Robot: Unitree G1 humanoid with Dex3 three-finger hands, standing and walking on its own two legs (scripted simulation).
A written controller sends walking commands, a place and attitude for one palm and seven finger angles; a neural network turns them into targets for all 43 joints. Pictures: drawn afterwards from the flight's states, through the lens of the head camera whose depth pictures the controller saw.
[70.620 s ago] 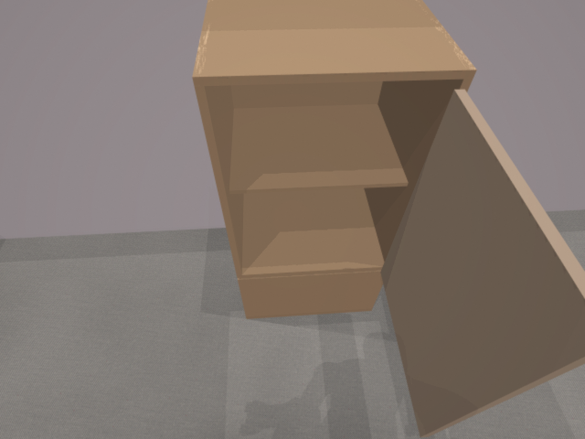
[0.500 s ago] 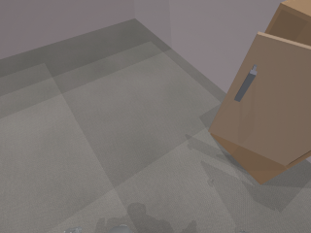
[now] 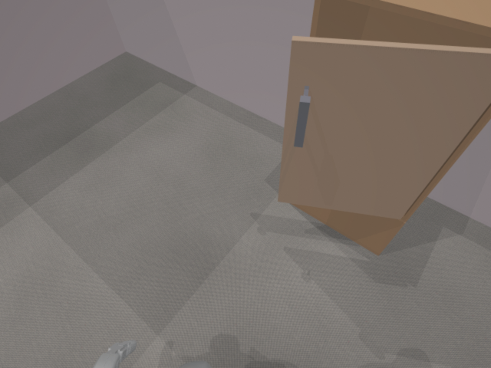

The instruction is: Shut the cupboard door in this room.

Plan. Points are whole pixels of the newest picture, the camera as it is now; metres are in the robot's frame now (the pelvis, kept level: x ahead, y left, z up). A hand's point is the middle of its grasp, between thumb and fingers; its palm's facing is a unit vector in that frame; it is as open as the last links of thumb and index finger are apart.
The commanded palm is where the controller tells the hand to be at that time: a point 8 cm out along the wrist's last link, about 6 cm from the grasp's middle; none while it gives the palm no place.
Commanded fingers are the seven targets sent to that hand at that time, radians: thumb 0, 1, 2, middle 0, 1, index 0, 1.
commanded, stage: turn to face it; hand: left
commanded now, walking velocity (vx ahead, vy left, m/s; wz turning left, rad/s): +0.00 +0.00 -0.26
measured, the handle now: (302, 117) +0.64 -0.11 -0.01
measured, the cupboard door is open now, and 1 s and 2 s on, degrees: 27 27 27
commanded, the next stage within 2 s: take the last steps up to it in 0.10 s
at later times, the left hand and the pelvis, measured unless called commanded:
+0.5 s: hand (155, 366) +0.14 +0.19 -0.16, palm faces -0.13 -0.98 -0.16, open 7.4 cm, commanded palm none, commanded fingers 0.00 0.90 0.90 -0.20 -0.30 -0.20 -0.30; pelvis +0.06 +0.00 +0.02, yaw -9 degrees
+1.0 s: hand (231, 312) +0.24 +0.05 -0.17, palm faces -0.18 -0.97 -0.17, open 7.3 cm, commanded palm none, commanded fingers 0.00 0.90 0.90 -0.20 -0.30 -0.20 -0.30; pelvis +0.16 -0.11 +0.01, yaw -12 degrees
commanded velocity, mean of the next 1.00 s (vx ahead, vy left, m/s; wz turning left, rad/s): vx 0.08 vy -0.07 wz -0.14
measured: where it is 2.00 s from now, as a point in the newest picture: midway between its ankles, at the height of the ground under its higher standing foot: outside the picture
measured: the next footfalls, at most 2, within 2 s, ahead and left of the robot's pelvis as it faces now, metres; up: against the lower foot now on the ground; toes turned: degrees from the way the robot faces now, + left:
left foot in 0.28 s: +0.09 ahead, +0.12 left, +0.00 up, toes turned +0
right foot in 0.68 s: +0.14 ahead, -0.24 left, +0.00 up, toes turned -13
